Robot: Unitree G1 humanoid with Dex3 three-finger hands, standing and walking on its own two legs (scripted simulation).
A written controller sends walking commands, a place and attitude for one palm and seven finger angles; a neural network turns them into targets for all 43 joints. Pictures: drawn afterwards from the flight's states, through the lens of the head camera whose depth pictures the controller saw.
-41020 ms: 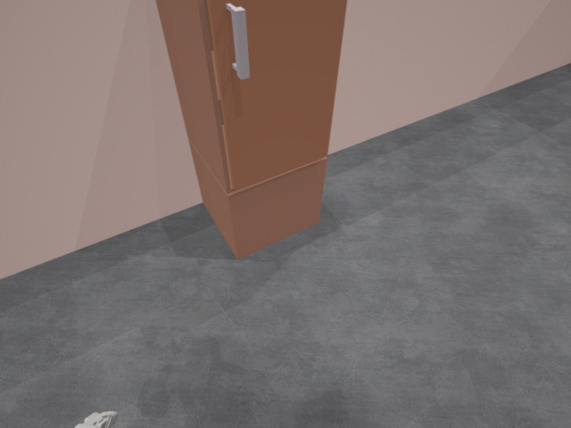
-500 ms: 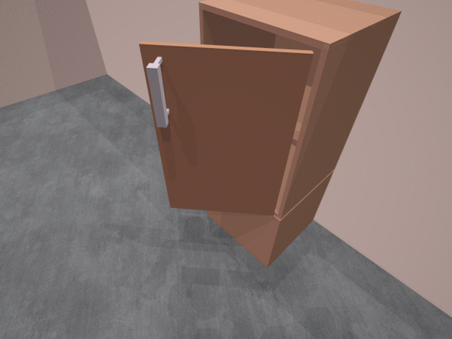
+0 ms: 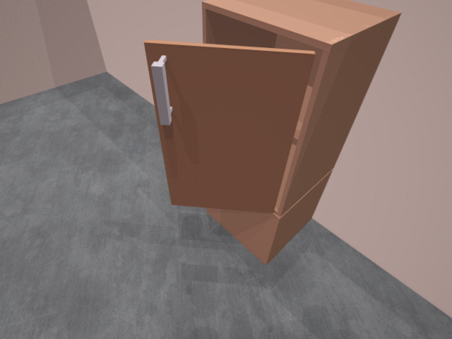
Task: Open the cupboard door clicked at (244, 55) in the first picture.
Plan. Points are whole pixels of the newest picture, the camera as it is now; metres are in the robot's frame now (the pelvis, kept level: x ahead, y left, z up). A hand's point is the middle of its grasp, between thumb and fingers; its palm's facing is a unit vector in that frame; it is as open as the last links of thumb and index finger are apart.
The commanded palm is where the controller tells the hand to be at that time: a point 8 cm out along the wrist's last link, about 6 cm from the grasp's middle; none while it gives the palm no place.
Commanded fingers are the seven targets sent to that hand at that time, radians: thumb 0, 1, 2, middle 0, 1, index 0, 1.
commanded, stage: shuffle to correct the standing spot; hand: left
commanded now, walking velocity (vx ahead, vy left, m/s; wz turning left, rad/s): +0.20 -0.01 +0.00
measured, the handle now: (164, 91) +0.62 +0.20 +0.14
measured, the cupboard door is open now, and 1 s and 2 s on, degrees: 41 41 41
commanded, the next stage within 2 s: come to a stop and stand still in 0.20 s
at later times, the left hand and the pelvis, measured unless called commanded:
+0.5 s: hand out of the picture +0.09 +0.16 -0.19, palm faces +0.03 -0.99 -0.17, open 7.3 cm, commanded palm none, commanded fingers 0.00 0.90 0.90 -0.20 -0.30 -0.20 -0.30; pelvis +0.09 +0.00 -0.01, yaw +0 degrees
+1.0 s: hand out of the picture +0.09 +0.18 -0.18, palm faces -0.01 -0.98 -0.19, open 7.3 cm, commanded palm none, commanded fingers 0.00 0.90 0.90 -0.20 -0.30 -0.20 -0.30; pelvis +0.05 +0.01 +0.00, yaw -2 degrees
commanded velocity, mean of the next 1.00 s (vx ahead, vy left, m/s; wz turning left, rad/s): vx -0.01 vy -0.01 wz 0.00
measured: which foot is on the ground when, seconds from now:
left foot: down 0.00-1.00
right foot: down 0.00-1.00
